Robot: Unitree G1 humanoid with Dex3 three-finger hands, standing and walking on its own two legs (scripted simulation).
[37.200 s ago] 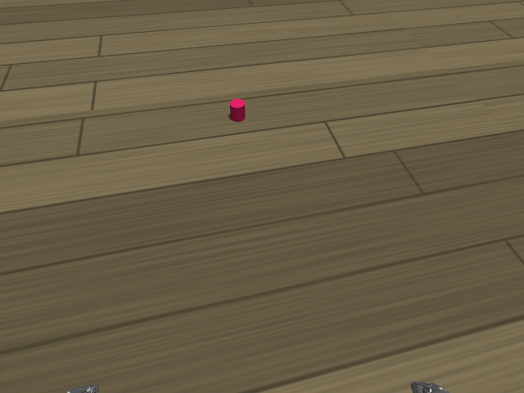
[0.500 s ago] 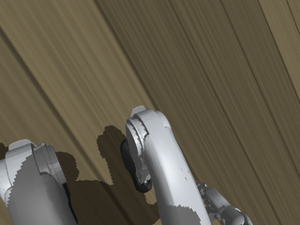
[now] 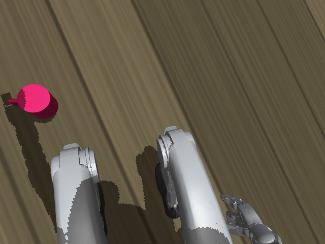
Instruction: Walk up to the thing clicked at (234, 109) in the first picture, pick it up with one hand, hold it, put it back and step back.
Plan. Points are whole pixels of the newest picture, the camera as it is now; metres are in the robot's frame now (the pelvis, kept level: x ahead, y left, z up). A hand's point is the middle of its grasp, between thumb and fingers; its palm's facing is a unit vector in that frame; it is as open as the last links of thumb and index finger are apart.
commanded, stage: withdraw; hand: left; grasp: from above
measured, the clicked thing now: (33, 102) +0.48 +0.29 -0.32
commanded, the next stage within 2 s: home in 0.38 s
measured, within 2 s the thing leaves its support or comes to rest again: neither
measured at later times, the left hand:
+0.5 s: hand (9, 83) +0.49 +0.30 -0.19, palm faces -0.40 -0.04 -0.91, open 13.7 cm
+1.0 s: hand out of the picture +0.39 +0.28 -0.02, palm faces -0.33 -0.49 -0.81, open 8.7 cm
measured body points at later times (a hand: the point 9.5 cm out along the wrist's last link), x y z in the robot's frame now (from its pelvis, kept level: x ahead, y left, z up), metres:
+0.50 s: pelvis -0.01 +0.00 -0.04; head +0.24 +0.08 +0.33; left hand +0.51 +0.30 -0.13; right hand +0.00 -0.27 -0.13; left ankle +0.08 +0.13 -0.34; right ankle +0.10 -0.14 -0.34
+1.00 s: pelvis +0.00 +0.00 +0.09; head +0.19 +0.05 +0.49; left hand +0.40 +0.31 +0.02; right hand +0.13 -0.27 -0.03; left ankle +0.07 +0.13 -0.34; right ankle +0.10 -0.14 -0.34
